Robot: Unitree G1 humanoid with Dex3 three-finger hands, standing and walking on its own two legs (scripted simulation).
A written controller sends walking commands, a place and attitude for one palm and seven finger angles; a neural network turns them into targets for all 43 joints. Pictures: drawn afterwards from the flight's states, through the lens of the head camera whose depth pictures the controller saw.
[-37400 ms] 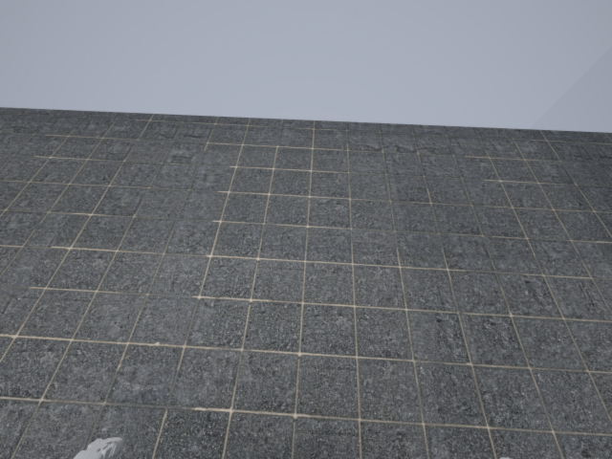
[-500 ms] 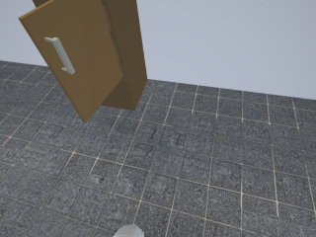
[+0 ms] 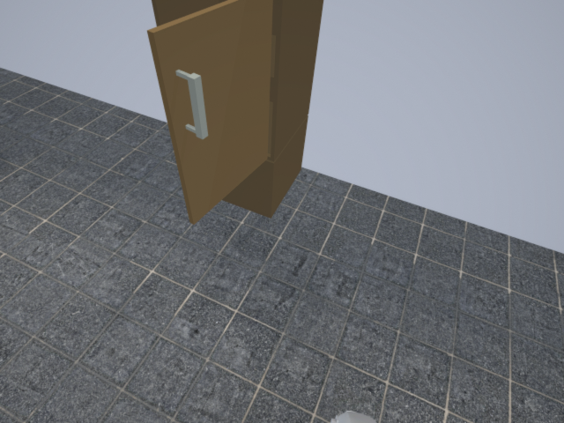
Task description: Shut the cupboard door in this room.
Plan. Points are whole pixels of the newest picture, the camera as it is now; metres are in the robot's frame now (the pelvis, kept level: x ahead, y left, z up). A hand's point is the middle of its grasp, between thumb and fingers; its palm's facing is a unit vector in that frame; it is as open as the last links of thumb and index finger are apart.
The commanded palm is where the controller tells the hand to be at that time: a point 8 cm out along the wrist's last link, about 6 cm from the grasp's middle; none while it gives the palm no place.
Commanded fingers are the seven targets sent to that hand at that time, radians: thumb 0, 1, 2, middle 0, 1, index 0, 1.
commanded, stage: take the last steps up to it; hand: left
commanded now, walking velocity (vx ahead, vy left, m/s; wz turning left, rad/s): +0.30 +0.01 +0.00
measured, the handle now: (191, 105) +0.76 +0.28 +0.03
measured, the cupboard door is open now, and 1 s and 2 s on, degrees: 80 80 80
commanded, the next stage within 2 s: come to a stop and stand still in 0.62 s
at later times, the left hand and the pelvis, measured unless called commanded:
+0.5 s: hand (215, 377) +0.22 +0.13 -0.16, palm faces +0.07 -0.97 -0.25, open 7.1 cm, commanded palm none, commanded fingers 0.00 0.90 0.90 -0.20 -0.30 -0.20 -0.30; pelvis +0.15 -0.06 -0.01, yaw +2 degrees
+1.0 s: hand (187, 400) +0.19 +0.17 -0.19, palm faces +0.10 -0.98 -0.16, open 7.4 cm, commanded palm none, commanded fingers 0.00 0.90 0.90 -0.20 -0.30 -0.20 -0.30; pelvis +0.24 +0.01 +0.00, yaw +1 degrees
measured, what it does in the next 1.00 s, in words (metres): walks ahead: right foot, then left foot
